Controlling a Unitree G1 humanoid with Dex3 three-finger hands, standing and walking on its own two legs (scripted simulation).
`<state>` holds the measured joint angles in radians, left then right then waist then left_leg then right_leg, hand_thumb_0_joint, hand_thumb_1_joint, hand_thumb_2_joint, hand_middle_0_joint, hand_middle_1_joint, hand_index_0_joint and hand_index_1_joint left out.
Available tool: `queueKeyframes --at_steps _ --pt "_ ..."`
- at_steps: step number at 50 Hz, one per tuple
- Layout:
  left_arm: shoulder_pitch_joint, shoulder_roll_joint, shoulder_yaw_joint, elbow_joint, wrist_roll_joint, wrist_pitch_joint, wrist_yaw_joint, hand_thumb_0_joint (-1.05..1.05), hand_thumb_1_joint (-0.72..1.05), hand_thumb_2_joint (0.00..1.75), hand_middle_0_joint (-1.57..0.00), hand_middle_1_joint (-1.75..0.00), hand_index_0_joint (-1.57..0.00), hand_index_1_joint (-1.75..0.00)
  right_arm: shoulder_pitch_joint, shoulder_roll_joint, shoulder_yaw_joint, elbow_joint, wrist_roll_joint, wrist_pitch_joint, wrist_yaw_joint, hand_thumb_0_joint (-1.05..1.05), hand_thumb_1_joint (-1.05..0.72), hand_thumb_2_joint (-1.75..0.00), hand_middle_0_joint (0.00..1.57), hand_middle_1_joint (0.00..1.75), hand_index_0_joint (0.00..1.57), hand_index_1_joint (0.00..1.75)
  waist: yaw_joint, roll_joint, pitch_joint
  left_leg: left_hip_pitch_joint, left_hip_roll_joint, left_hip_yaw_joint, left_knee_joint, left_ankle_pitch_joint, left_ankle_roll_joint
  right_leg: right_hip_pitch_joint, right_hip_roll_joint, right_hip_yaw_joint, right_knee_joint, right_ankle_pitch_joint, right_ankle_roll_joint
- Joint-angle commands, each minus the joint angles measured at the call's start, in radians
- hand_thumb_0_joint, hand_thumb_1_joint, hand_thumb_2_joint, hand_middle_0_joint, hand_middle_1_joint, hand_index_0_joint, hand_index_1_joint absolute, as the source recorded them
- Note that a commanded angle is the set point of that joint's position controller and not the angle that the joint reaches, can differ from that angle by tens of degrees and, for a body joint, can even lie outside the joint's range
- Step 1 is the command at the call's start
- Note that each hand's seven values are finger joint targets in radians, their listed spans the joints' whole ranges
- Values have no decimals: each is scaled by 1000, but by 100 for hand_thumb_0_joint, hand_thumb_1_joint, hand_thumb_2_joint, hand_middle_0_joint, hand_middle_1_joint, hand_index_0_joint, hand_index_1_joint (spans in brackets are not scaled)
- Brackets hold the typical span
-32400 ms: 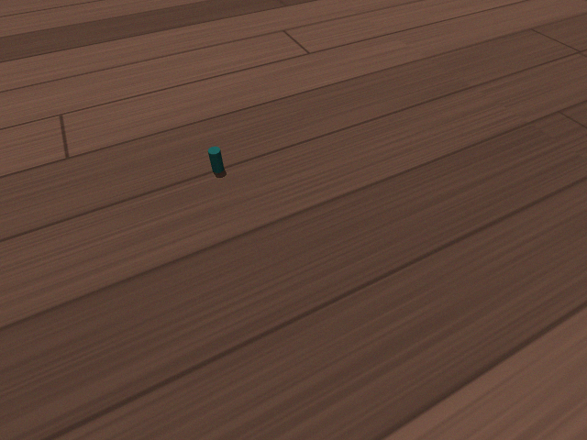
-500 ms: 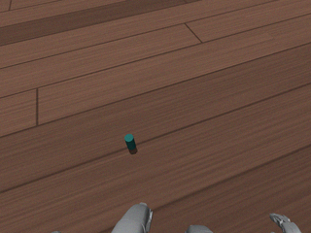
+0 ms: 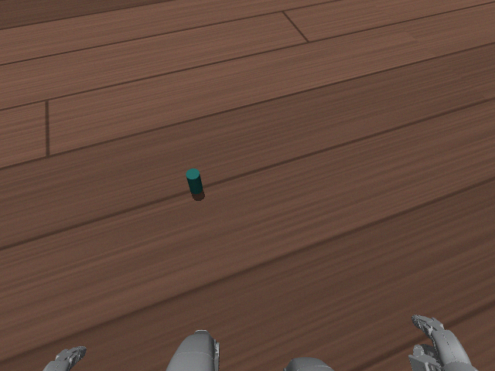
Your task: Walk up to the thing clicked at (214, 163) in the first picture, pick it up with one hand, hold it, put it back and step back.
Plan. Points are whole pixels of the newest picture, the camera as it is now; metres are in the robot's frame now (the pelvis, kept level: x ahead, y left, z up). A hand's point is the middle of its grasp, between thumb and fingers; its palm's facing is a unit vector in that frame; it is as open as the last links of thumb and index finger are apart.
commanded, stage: step back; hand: left
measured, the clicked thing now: (194, 181) +0.87 +0.27 -0.69
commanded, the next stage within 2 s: stand in 1.20 s
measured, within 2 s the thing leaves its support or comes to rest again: neither
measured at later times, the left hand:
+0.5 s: hand out of the picture -0.07 +0.26 -0.13, palm faces +0.11 -0.91 -0.40, open 7.4 cm
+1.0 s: hand out of the picture +0.00 +0.27 -0.13, palm faces +0.10 -0.93 -0.36, open 7.4 cm
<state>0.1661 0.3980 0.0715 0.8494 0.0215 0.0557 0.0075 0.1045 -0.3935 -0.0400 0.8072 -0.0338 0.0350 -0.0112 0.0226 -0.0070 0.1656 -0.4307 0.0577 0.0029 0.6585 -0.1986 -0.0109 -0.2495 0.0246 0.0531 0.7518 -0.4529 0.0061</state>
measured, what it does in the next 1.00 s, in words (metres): steps on the spot: right foot, then left foot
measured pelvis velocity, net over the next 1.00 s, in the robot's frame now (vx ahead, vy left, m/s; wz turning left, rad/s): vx -0.07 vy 0.00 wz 0.10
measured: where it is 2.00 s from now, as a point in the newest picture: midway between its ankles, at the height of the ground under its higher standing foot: outside the picture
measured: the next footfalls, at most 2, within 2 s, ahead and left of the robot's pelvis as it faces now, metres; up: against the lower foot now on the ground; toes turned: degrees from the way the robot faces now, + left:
right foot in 0.02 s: -0.02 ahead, -0.12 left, +0.00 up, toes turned +5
left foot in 0.32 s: -0.06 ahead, +0.12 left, +0.00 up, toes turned +4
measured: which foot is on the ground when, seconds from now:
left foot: down 0.00-0.04, up 0.06-0.30, down 0.32-1.00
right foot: up 0.00-0.00, down 0.02-1.00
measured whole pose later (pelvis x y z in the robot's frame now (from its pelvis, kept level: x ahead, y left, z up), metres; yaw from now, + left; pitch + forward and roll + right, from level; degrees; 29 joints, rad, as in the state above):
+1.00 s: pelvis -0.07 +0.00 +0.02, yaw +6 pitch -2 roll +0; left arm 0.11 0.36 0.03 1.06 0.01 -0.03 0.00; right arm 0.13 -0.34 -0.04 1.06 -0.02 -0.01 0.00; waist 0.01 0.00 0.07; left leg -0.17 -0.01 -0.03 0.52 -0.32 0.01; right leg -0.20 0.00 -0.01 0.51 -0.27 0.00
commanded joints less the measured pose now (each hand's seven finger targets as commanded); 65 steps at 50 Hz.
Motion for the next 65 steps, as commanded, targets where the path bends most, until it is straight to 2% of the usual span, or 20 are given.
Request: queueKeyframes --at_steps 1,2,3,6,11,13,15,16,18,19,24,26,27,29,33,35,36,40,45,65 --pt "123 252 80 -17 27 -51 10 0 90 90 -20 -30 -20 -30 27 -176 -46 -61 23 9 -7 0 -90 -90 20 30 20 30 1 -31 -228 -93 -24 -123 114 -73 68 174 -164 245 -371 163 -82" --pt "64 380 108 -47 25 -44 10 0 90 90 -20 -30 -20 -30 -30 -164 -55 -83 26 9 -27 0 -90 -90 20 30 20 30 60 -271 -184 -114 -153 -112 346 -409 13 -72 -431 513 -450 199 -273" --pt "12 380 106 -75 22 -52 15 0 90 90 -20 -30 -20 -30 -41 -204 -77 -73 28 13 -32 0 -90 -90 20 30 20 30 43 -220 -111 -66 -108 -221 508 -424 -1 -231 -493 581 -482 198 -332" --pt "-103 246 71 -85 30 -65 26 0 90 90 -20 -30 -20 -30 55 -196 -64 -12 31 4 -23 0 -90 -90 20 30 20 30 -45 -80 -116 -67 -152 -187 581 -263 6 -124 -276 207 -315 370 -218" --pt "47 243 77 -45 37 -75 17 0 90 90 -20 -30 -20 -30 8 -175 -54 -6 5 -18 -3 0 -90 -90 20 30 20 30 58 -154 -138 -93 -88 -84 186 -318 -7 111 -247 228 -347 -15 -193" --pt "24 262 80 -44 30 -72 10 0 90 90 -20 -30 -20 -30 29 -172 -58 14 2 -29 4 0 -90 -90 20 30 20 30 43 -188 -138 33 -63 -40 17 -356 4 45 -286 252 -370 -79 -203" --pt "8 248 63 -40 19 -62 3 0 90 90 -20 -30 -20 -30 105 -151 -63 70 5 -45 7 0 -90 -90 20 30 20 30 -2 -153 -150 245 -98 21 -272 -184 25 -37 -244 174 -305 2 -156" --pt "22 208 44 -36 18 -61 0 0 90 90 -20 -30 -20 -30 130 -164 -73 92 0 -52 4 0 -90 -90 20 30 20 30 -10 -97 -169 346 -79 -34 -296 -128 43 -96 -213 134 -239 48 -118" --pt "-23 163 28 -20 -9 -65 -5 0 90 90 -20 -30 -20 -30 62 -277 -79 77 -4 -59 7 0 -90 -90 20 30 20 30 -21 151 -143 204 219 -496 -418 -619 195 -217 -37 -59 -49 -92 -22" --pt "-42 214 48 -3 1 -68 -5 0 90 90 -20 -30 -20 -30 24 -285 -81 64 -2 -61 13 0 -90 -90 20 30 20 30 -21 115 -80 35 253 -497 -443 -658 231 -109 -57 -26 52 -88 -18" --pt "69 171 42 78 1 -100 -9 0 90 90 -20 -30 -20 -30 -24 -169 -37 85 6 -54 17 0 -90 -90 20 30 20 30 36 98 -120 -9 52 -165 -227 -340 74 174 -37 -16 -320 133 -44" --pt "43 258 55 79 13 -108 -5 0 90 90 -20 -30 -20 -30 18 -155 -39 101 7 -41 15 0 -90 -90 20 30 20 30 10 -41 -70 -32 -54 -114 -34 -383 33 14 -252 351 -507 -330 -134" --pt "-8 279 58 64 18 -111 -3 0 90 90 -20 -30 -20 -30 54 -170 -50 123 7 -38 15 0 -90 -90 20 30 20 30 -7 -66 -45 36 -77 -89 101 -335 22 -91 -333 427 -568 -439 -185" --pt "-62 249 51 49 15 -114 2 0 90 90 -20 -30 -20 -30 89 -164 -50 141 14 -46 18 0 -90 -90 20 30 20 30 -24 -41 -31 74 -47 -100 74 -269 27 -129 -322 365 -531 -333 -195" --pt "-78 197 27 67 12 -99 -8 0 90 90 -20 -30 -20 -30 145 -143 -54 175 2 -64 17 0 -90 -90 20 30 20 30 -53 -102 -125 292 -41 -75 -190 -173 49 -173 -211 144 -408 -87 -107" --pt "-67 129 7 81 -8 -93 -15 0 90 90 -20 -30 -20 -30 66 -207 -62 154 -7 -77 11 0 -90 -90 20 30 20 30 -29 94 -107 202 141 -393 -398 -391 119 -171 -60 -4 -192 12 -29" --pt "-61 156 17 96 -8 -92 -14 0 90 90 -20 -30 -20 -30 15 -215 -59 143 -2 -79 12 0 -90 -90 20 30 20 30 -3 73 -76 121 187 -395 -413 -425 154 -87 -45 -40 -152 37 -23" --pt "-32 164 13 129 -12 -116 -5 0 90 90 -20 -30 -20 -30 -27 -174 -40 153 5 -80 11 0 -90 -90 20 30 20 30 17 111 -169 147 75 -177 -272 41 73 123 -91 20 -307 317 -47" --pt "-67 186 10 137 -16 -116 6 0 90 90 -20 -30 -20 -30 14 -157 -39 183 17 -75 -1 0 -90 -90 20 30 20 30 -11 52 -240 239 34 -103 -192 238 47 164 -154 58 -282 554 -76" --pt "-160 150 -20 196 -20 -87 8 0 90 90 -20 -30 -20 -30 -76 -159 -20 225 29 -75 -4 0 -90 -90 20 30 20 30 -19 24 -230 359 67 -120 -332 395 32 210 -137 26 -375 580 -27"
